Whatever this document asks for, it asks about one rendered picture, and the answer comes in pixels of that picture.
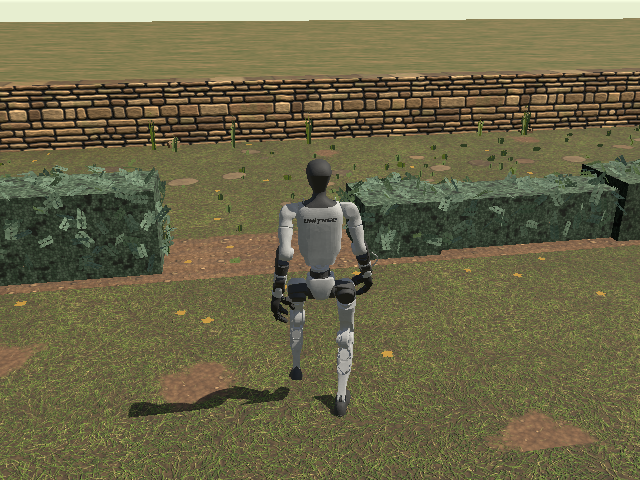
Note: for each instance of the right robot forearm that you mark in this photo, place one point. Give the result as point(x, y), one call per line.
point(365, 263)

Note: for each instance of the robot left hand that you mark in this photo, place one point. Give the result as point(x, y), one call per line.
point(277, 308)

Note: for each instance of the robot right hand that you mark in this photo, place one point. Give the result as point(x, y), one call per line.
point(359, 279)

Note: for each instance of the left robot forearm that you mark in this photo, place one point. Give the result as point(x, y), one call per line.
point(280, 274)

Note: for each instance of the robot right upper arm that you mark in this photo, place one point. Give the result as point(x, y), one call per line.
point(351, 212)

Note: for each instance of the humanoid robot head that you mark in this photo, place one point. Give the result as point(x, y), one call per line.
point(318, 174)

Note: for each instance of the robot right thigh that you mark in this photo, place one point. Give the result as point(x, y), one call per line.
point(345, 293)

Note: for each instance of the robot left upper arm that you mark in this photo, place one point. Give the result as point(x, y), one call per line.
point(285, 231)

